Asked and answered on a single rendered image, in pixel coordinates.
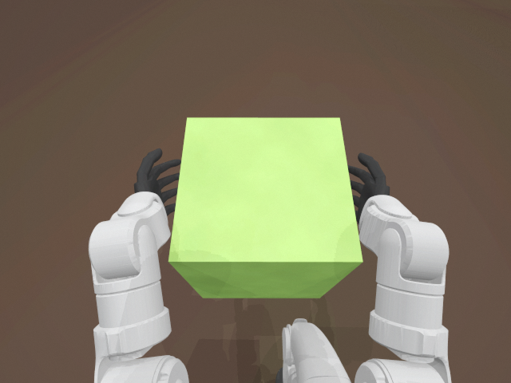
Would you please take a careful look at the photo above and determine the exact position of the robot left upper arm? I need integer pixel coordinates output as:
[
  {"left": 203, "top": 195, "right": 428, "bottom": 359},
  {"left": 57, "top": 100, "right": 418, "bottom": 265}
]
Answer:
[{"left": 101, "top": 355, "right": 189, "bottom": 383}]

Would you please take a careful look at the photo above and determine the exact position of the robot right upper arm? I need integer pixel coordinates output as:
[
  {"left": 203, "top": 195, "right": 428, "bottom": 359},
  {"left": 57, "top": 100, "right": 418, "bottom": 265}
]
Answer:
[{"left": 355, "top": 358, "right": 445, "bottom": 383}]

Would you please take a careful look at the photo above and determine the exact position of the right robot thigh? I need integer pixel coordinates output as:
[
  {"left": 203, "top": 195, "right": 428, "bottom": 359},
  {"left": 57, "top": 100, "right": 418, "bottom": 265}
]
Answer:
[{"left": 282, "top": 322, "right": 351, "bottom": 383}]

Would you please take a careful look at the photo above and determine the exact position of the robot right forearm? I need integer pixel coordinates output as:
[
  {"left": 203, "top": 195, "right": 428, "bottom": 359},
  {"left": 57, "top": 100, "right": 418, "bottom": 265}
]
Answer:
[{"left": 358, "top": 195, "right": 451, "bottom": 383}]

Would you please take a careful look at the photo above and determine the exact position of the right robot hand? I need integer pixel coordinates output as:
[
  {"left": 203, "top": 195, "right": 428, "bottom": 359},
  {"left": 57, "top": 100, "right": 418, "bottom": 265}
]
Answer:
[{"left": 347, "top": 153, "right": 390, "bottom": 225}]

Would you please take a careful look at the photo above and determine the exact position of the robot right shin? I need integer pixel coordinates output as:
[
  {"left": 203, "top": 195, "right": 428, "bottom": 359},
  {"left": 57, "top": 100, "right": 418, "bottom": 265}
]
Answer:
[{"left": 283, "top": 318, "right": 307, "bottom": 383}]

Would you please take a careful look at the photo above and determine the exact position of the carton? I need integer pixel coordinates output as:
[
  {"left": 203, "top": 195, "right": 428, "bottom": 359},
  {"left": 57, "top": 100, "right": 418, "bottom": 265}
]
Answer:
[{"left": 168, "top": 118, "right": 363, "bottom": 298}]

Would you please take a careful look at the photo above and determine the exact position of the left robot hand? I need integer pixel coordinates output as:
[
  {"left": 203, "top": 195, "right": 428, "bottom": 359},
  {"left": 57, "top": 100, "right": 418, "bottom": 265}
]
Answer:
[{"left": 134, "top": 148, "right": 181, "bottom": 216}]

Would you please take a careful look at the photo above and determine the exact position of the robot left forearm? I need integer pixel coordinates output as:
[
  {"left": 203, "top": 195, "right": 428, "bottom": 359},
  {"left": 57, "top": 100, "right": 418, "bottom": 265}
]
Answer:
[{"left": 89, "top": 191, "right": 172, "bottom": 383}]

